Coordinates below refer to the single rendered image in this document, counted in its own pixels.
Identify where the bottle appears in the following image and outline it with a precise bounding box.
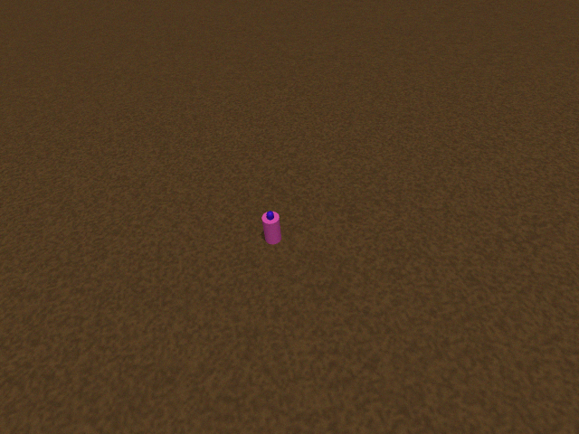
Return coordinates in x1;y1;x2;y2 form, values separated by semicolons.
261;211;281;244

